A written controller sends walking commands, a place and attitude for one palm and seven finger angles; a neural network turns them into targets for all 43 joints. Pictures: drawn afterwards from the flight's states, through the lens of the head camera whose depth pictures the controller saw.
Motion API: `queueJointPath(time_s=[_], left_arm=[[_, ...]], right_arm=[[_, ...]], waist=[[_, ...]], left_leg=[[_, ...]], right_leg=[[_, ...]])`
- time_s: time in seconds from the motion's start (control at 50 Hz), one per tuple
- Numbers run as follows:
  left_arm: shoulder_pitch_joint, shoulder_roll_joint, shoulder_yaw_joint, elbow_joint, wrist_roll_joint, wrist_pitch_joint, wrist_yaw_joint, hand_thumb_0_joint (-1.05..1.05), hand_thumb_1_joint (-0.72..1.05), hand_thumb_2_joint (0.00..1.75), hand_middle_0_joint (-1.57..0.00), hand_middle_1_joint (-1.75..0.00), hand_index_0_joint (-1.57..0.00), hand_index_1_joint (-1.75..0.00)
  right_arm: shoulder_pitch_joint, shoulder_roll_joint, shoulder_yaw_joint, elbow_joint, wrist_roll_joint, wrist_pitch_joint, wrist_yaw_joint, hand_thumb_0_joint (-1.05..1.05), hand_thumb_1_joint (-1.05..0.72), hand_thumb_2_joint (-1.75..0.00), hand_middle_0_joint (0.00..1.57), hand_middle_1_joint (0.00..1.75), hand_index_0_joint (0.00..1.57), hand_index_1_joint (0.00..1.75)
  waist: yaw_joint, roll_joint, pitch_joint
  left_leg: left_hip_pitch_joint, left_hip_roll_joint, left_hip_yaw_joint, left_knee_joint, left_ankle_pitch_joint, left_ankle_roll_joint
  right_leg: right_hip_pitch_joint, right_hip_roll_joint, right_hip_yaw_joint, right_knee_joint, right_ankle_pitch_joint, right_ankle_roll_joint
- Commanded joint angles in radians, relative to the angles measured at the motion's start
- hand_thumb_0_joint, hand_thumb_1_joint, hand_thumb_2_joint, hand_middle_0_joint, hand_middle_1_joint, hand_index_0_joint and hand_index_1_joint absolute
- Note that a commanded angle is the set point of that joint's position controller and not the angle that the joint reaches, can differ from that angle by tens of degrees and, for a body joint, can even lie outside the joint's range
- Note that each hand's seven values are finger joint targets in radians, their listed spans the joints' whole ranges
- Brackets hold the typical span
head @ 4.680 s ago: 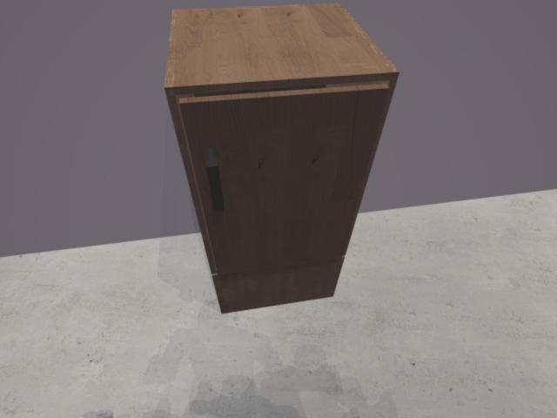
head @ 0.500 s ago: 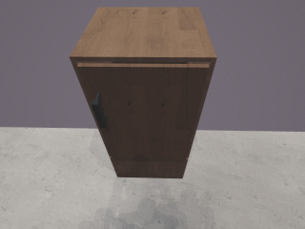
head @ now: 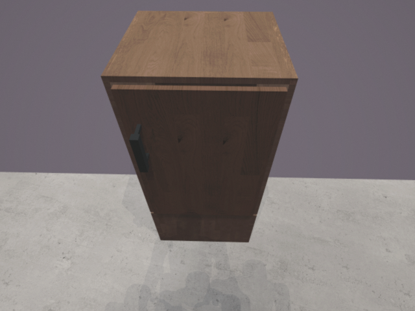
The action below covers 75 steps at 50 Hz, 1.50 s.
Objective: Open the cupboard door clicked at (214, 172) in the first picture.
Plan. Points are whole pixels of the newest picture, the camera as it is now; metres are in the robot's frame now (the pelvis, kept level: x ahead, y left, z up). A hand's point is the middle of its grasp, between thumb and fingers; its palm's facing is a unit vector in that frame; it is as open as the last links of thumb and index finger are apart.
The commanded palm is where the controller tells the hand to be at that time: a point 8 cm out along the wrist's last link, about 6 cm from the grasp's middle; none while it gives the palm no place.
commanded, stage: look again from close up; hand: left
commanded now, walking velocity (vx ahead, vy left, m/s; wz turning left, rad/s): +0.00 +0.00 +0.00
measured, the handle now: (141, 148) +0.51 +0.22 -0.02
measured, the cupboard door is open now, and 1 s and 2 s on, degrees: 0 0 0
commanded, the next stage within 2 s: raise the hand with hooked fingers in 0.16 s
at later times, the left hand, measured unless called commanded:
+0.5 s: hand (112, 274) +0.19 +0.19 -0.01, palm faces +0.18 -0.98 -0.04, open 7.7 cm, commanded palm +0.10 +0.24 -0.06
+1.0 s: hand (95, 294) +0.16 +0.23 -0.05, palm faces -0.03 -1.00 -0.04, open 10.5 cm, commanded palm +0.13 +0.28 -0.04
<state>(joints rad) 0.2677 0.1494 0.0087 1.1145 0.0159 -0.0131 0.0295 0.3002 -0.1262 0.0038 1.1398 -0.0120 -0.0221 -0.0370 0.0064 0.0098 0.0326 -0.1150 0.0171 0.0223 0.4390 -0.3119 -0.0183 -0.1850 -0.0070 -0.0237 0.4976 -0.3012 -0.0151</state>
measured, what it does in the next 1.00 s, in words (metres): lowers itself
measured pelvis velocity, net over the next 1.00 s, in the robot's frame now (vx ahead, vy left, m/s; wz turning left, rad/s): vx -0.08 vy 0.01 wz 0.03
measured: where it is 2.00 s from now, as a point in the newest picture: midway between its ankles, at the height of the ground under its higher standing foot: outside the picture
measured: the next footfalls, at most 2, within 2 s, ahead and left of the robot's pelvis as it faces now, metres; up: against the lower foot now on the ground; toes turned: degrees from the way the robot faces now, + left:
none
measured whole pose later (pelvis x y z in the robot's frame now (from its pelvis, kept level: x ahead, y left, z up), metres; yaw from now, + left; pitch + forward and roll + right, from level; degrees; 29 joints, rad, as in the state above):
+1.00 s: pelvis -0.08 +0.01 -0.10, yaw +2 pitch +14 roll -3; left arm 0.26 0.28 0.23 0.06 -0.30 -0.30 -0.37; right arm 0.25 -0.19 0.05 0.55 0.03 -0.21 -0.04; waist 0.01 0.04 -0.13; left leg -0.93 0.02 -0.05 1.22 -0.54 0.00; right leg -0.92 -0.02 -0.09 1.14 -0.47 0.00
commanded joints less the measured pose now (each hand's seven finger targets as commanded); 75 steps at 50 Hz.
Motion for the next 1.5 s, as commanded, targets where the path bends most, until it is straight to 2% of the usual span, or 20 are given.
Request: queueJointPath(time_s=[0.0, 0.22, 0.24, 0.26, 0.28, 0.3, 0.32, 0.34, 0.36, 0.38, 0.4, 0.44, 0.5, 0.56, 0.62, 0.7, 0.78, 0.96, 1.14, 1.48], left_arm=[[0.061, 0.1, 0.02, -0.03, -0.002, -0.012, 0.007, 0.0, 0.9, 0.9, -0.2, -0.3, -0.2, -0.3], [0.057, 0.105, 0.02, -0.031, -0.002, -0.012, 0.006, 0.0, 0.9, 0.9, -0.2, -0.3, -0.2, -0.3], [0.179, 0.133, 0.022, 0.016, 0.003, -0.035, 0.048, 0.0, 0.9, 0.9, -0.2, -0.3, -0.2, -0.3], [-0.603, 0.35, 0.11, -1.532, -0.212, -0.266, 0.03, 0.0, 0.88, 0.89, -0.2, -0.32, -0.2, -0.32], [-0.141, 0.279, 0.133, -1.246, -0.117, -0.212, 0.08, 0.0, 0.85, 0.88, -0.2, -0.33, -0.2, -0.33], [0.104, 0.042, 0.001, -1.084, -0.156, -0.077, 0.111, 0.0, 0.83, 0.87, -0.21, -0.34, -0.21, -0.34], [0.068, -0.038, -0.039, -1.077, -0.176, -0.077, 0.085, 0.0, 0.81, 0.86, -0.21, -0.36, -0.21, -0.36], [-0.023, 0.05, 0.031, -1.113, -0.181, -0.126, 0.071, 0.0, 0.78, 0.85, -0.21, -0.37, -0.21, -0.37], [-0.017, 0.089, 0.084, -1.086, -0.178, -0.186, 0.042, 0.0, 0.76, 0.84, -0.21, -0.39, -0.21, -0.39], [0.063, 0.04, 0.088, -1.001, -0.184, -0.249, 0.001, 0.0, 0.74, 0.83, -0.21, -0.4, -0.21, -0.4], [0.174, 0.025, 0.104, -0.938, -0.191, -0.313, -0.05, 0.0, 0.71, 0.82, -0.21, -0.42, -0.21, -0.42], [0.296, -0.005, 0.123, -0.881, -0.227, -0.459, -0.167, 0.0, 0.67, 0.8, -0.22, -0.45, -0.22, -0.45], [0.288, 0.111, 0.236, -0.847, -0.271, -0.654, -0.373, 0.0, 0.6, 0.77, -0.22, -0.5, -0.22, -0.5], [0.213, 0.165, 0.271, -1.008, -0.325, -0.577, -0.437, 0.0, 0.53, 0.74, -0.23, -0.54, -0.23, -0.54], [0.01, 0.216, 0.279, -1.229, -0.338, -0.504, -0.388, 0.0, 0.46, 0.71, -0.23, -0.58, -0.23, -0.58], [-0.124, 0.224, 0.245, -1.468, -0.299, -0.535, -0.31, 0.0, 0.36, 0.67, -0.24, -0.64, -0.24, -0.64], [-0.109, 0.204, 0.198, -1.375, -0.291, -0.517, -0.35, 0.0, 0.27, 0.63, -0.25, -0.7, -0.25, -0.7], [-0.007, 0.276, 0.352, -1.259, -0.357, -0.326, -0.376, 0.0, 0.06, 0.54, -0.26, -0.84, -0.26, -0.84], [-0.088, 0.297, 0.355, -1.194, -0.35, -0.419, -0.373, 0.0, -0.15, 0.45, -0.27, -0.98, -0.27, -0.98], [-0.231, 0.381, 0.424, -1.114, -0.374, -0.37, -0.447, 0.0, -0.5, 0.3, -0.3, -1.2, -0.3, -1.2]], right_arm=[[0.07, -0.087, -0.012, -0.016, 0.0, -0.009, -0.007, 0.0, -0.9, -0.9, 0.2, 0.3, 0.2, 0.3], [0.062, -0.103, -0.013, -0.021, -0.001, -0.01, -0.007, 0.0, -0.9, -0.9, 0.2, 0.3, 0.2, 0.3], [-0.081, -0.138, -0.026, -0.097, 0.011, -0.015, 0.005, 0.0, -0.9, -0.9, 0.2, 0.3, 0.2, 0.3], [-0.041, -0.311, -0.035, -0.431, 0.054, -0.181, -0.039, 0.0, -0.9, -0.9, 0.2, 0.3, 0.2, 0.3], [-0.109, -0.214, -0.032, -0.371, 0.034, -0.256, -0.073, 0.0, -0.9, -0.9, 0.2, 0.3, 0.2, 0.3], [-0.116, -0.179, -0.05, -0.383, 0.064, -0.285, -0.068, 0.0, -0.9, -0.9, 0.2, 0.3, 0.2, 0.3], [-0.097, -0.203, -0.045, -0.364, 0.061, -0.289, -0.064, 0.0, -0.9, -0.9, 0.2, 0.3, 0.2, 0.3], [-0.122, -0.237, -0.064, -0.42, 0.051, -0.303, -0.058, 0.0, -0.9, -0.9, 0.2, 0.3, 0.2, 0.3], [-0.098, -0.256, -0.077, -0.443, 0.032, -0.308, -0.054, 0.0, -0.9, -0.9, 0.2, 0.3, 0.2, 0.3], [-0.1, -0.246, -0.083, -0.477, 0.018, -0.316, -0.047, 0.0, -0.9, -0.9, 0.2, 0.3, 0.2, 0.3], [-0.114, -0.238, -0.089, -0.521, 0.02, -0.327, -0.03, 0.0, -0.9, -0.9, 0.2, 0.3, 0.2, 0.3], [-0.145, -0.228, -0.098, -0.59, 0.012, -0.33, 0.004, 0.0, -0.9, -0.9, 0.2, 0.3, 0.2, 0.3], [-0.161, -0.247, -0.119, -0.672, 0.02, -0.316, 0.044, 0.0, -0.9, -0.9, 0.2, 0.3, 0.2, 0.3], [-0.203, -0.259, -0.113, -0.807, 0.038, -0.273, 0.037, 0.0, -0.9, -0.9, 0.2, 0.3, 0.2, 0.3], [-0.19, -0.256, -0.097, -0.868, 0.045, -0.241, 0.013, 0.0, -0.9, -0.9, 0.2, 0.3, 0.2, 0.3], [-0.103, -0.245, -0.075, -0.827, 0.023, -0.233, -0.009, 0.0, -0.9, -0.9, 0.2, 0.3, 0.2, 0.3], [-0.102, -0.253, -0.057, -0.769, 0.027, -0.256, -0.021, 0.0, -0.9, -0.9, 0.2, 0.3, 0.2, 0.3], [-0.132, -0.244, -0.046, -0.776, 0.046, -0.258, -0.031, 0.0, -0.9, -0.9, 0.2, 0.3, 0.2, 0.3], [-0.077, -0.272, -0.05, -0.758, 0.042, -0.272, -0.031, 0.0, -0.9, -0.9, 0.2, 0.3, 0.2, 0.3], [-0.042, -0.29, -0.042, -0.753, 0.046, -0.243, -0.033, 0.0, -0.9, -0.9, 0.2, 0.3, 0.2, 0.3]], waist=[[-0.002, -0.016, 0.047], [-0.002, -0.009, 0.039], [0.059, -0.134, 0.032], [-0.085, 0.086, -0.472], [0.008, 0.257, -0.467], [-0.03, 0.169, -0.273], [-0.047, 0.04, -0.132], [-0.074, -0.055, -0.032], [-0.083, -0.147, -0.064], [-0.064, -0.206, -0.06], [-0.013, -0.118, -0.078], [0.041, -0.215, -0.146], [0.062, -0.131, -0.213], [0.074, -0.082, -0.333], [0.031, 0.017, -0.301], [-0.046, 0.049, -0.393], [-0.068, 0.105, -0.357], [0.015, 0.019, -0.411], [-0.009, 0.024, -0.362], [-0.019, 0.095, -0.389]], left_leg=[[-0.069, 0.079, -0.053, -0.072, 0.221, 0.042], [-0.062, 0.078, -0.059, -0.073, 0.225, 0.044], [-0.148, 0.081, 0.0, 0.192, 0.255, 0.01], [0.08, -0.02, -0.001, 0.02, 0.377, 0.05], [0.131, 0.009, 0.011, 0.011, 0.523, 0.055], [0.001, 0.027, -0.02, 0.021, 0.514, 0.024], [-0.077, 0.019, -0.022, 0.056, 0.419, 0.029], [-0.163, 0.001, -0.047, 0.099, 0.289, 0.039], [-0.221, -0.01, -0.041, 0.141, 0.207, 0.042], [-0.303, -0.018, -0.036, 0.196, 0.141, 0.038], [-0.356, -0.033, -0.025, 0.245, 0.129, 0.026], [-0.504, -0.041, -0.011, 0.348, 0.086, 0.01], [-0.672, -0.061, 0.005, 0.507, 0.045, 0.0], [-0.738, -0.078, 0.038, 0.563, -0.016, 0.023], [-0.752, -0.057, 0.008, 0.58, -0.135, 0.036], [-0.671, -0.022, -0.04, 0.631, -0.021, 0.049], [-0.687, -0.016, -0.064, 0.629, -0.067, 0.043], [-0.689, -0.027, -0.073, 0.519, -0.053, 0.034], [-0.68, -0.027, -0.067, 0.493, -0.101, 0.032], [-0.549, -0.018, -0.069, 0.466, 0.11, 0.017]], right_leg=[[0.007, -0.09, 0.074, -0.071, 0.253, -0.031], [0.001, -0.093, 0.075, -0.076, 0.241, -0.029], [0.029, -0.165, 0.153, -0.088, 0.805, 0.011], [0.138, -0.087, 0.092, 0.012, 0.654, -0.016], [0.095, -0.018, 0.043, 0.053, 0.414, -0.032], [-0.033, -0.007, -0.03, 0.04, 0.231, -0.016], [-0.108, -0.008, -0.06, 0.029, 0.24, 0.0], [-0.199, -0.008, -0.066, 0.035, 0.196, 0.01], [-0.266, -0.003, -0.078, 0.059, 0.123, 0.015], [-0.335, 0.0, -0.086, 0.102, 0.049, 0.018], [-0.345, -0.006, -0.075, 0.159, 0.043, 0.006], [-0.395, 0.0, -0.065, 0.285, 0.033, -0.002], [-0.437, -0.016, 0.017, 0.42, 0.049, -0.021], [-0.417, -0.024, 0.079, 0.432, -0.048, -0.011], [-0.534, -0.012, 0.098, 0.402, -0.29, -0.01], [-0.576, 0.022, 0.028, 0.493, -0.07, -0.012], [-0.638, 0.027, 0.0, 0.489, -0.121, -0.012], [-0.504, 0.021, -0.031, 0.44, -0.151, -0.005], [-0.55, 0.017, -0.035, 0.434, -0.187, -0.01], [-0.484, 0.034, -0.055, 0.421, 0.037, -0.014]])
